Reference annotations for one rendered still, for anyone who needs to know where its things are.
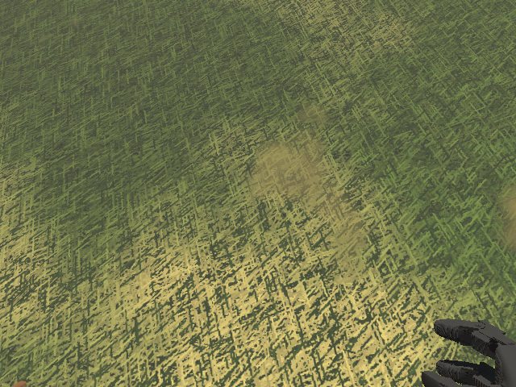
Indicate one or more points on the right robot hand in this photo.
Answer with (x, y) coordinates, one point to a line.
(487, 340)

